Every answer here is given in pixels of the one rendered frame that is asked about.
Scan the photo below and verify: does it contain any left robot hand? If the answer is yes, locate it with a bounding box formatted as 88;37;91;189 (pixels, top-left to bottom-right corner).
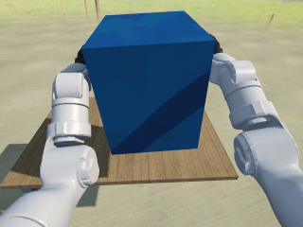
75;47;86;65

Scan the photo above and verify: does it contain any robot left forearm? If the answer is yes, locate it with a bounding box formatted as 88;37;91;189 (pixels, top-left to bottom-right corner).
40;62;92;183

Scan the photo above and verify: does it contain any right robot hand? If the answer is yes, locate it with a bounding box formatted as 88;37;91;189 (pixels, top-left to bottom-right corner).
209;34;223;55

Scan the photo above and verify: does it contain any robot right forearm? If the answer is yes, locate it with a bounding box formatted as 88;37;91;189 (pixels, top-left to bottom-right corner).
209;53;300;163

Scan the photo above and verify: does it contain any robot left upper arm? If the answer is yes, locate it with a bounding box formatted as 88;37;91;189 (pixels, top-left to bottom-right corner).
0;145;99;227

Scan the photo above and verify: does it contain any carton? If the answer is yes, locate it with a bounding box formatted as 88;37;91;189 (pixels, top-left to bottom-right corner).
81;10;216;155

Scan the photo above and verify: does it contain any robot right upper arm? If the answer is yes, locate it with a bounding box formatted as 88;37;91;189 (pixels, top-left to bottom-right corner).
233;126;303;227

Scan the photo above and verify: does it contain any table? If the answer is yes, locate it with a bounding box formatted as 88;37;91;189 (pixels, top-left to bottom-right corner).
0;96;239;195

